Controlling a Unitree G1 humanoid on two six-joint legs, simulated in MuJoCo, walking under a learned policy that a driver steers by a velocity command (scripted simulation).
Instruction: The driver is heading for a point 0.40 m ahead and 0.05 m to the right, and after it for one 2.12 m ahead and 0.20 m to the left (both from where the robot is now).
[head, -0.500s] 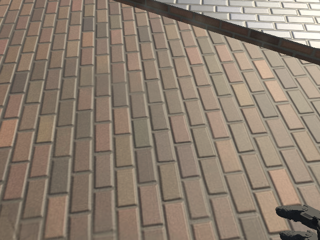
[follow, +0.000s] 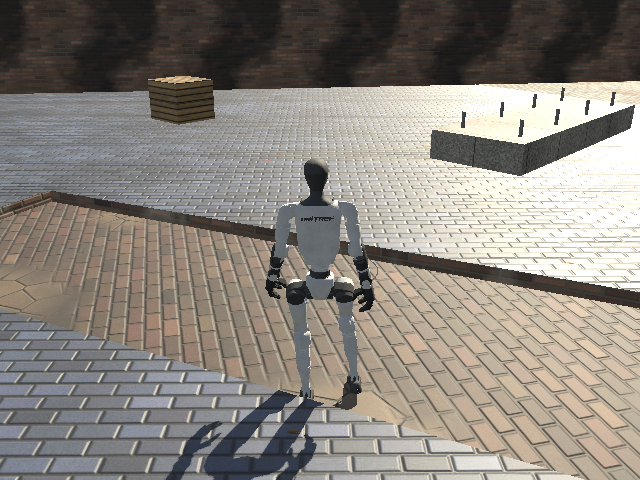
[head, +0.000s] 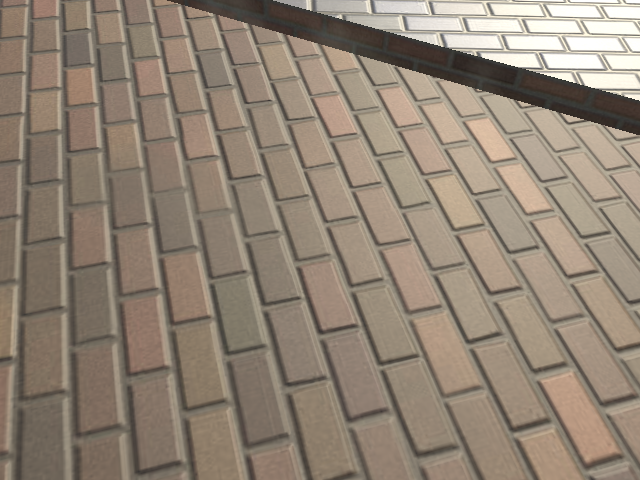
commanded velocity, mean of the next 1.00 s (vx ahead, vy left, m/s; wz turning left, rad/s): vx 0.03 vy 0.00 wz -0.01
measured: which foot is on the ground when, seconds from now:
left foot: down 0.00-1.00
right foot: up 0.00-0.08, down 0.10-0.98, up 1.00-1.00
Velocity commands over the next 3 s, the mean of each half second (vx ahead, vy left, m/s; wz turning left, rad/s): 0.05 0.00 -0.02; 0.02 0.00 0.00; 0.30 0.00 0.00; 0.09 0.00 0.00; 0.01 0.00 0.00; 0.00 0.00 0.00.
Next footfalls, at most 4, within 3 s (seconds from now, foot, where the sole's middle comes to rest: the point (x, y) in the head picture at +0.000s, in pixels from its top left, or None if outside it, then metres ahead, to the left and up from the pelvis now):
0.10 right None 0.13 -0.17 -0.77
1.28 right None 0.22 -0.20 -0.77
1.70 left None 0.45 0.00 -0.77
1.96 right None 0.37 -0.24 -0.77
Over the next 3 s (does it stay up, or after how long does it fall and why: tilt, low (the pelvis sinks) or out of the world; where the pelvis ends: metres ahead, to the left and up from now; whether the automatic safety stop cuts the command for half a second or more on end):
stays up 0.37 -0.15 0.00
